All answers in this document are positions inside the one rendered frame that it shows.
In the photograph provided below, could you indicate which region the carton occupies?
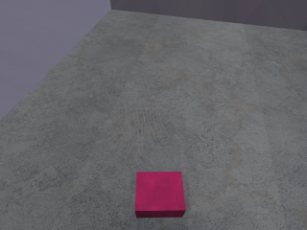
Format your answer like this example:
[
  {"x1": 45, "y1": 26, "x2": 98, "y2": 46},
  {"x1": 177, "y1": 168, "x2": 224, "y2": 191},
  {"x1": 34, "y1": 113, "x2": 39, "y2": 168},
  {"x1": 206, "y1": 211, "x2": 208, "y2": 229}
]
[{"x1": 134, "y1": 172, "x2": 186, "y2": 219}]

